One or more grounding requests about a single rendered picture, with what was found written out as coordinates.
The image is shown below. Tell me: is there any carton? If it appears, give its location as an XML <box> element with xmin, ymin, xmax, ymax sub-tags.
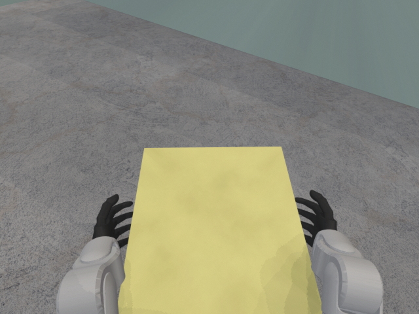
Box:
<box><xmin>118</xmin><ymin>147</ymin><xmax>322</xmax><ymax>314</ymax></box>

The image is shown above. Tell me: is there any robot right forearm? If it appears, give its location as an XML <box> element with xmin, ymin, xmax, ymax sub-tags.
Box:
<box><xmin>311</xmin><ymin>230</ymin><xmax>384</xmax><ymax>314</ymax></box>

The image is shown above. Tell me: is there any left robot hand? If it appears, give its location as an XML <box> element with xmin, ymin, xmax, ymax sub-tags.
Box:
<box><xmin>92</xmin><ymin>194</ymin><xmax>133</xmax><ymax>248</ymax></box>

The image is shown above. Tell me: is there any robot left forearm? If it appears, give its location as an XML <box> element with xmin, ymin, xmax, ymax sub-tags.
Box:
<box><xmin>56</xmin><ymin>236</ymin><xmax>126</xmax><ymax>314</ymax></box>

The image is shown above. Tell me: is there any right robot hand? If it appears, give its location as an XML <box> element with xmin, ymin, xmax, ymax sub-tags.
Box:
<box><xmin>295</xmin><ymin>190</ymin><xmax>337</xmax><ymax>247</ymax></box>

